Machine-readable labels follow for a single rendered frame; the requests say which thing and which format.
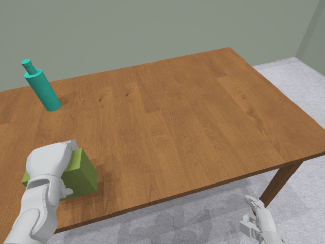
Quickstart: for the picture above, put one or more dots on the table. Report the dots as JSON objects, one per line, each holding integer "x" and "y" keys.
{"x": 156, "y": 132}

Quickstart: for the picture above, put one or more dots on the right robot hand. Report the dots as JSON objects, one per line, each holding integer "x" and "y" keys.
{"x": 253, "y": 226}

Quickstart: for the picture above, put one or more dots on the left robot hand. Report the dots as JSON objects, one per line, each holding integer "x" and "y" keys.
{"x": 51, "y": 160}

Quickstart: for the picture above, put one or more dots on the sponge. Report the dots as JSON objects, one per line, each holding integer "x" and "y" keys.
{"x": 80, "y": 175}

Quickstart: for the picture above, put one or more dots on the robot left forearm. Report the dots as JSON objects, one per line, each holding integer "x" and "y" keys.
{"x": 37, "y": 220}

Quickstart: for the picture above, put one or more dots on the robot right forearm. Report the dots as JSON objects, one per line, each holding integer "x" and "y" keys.
{"x": 270, "y": 237}

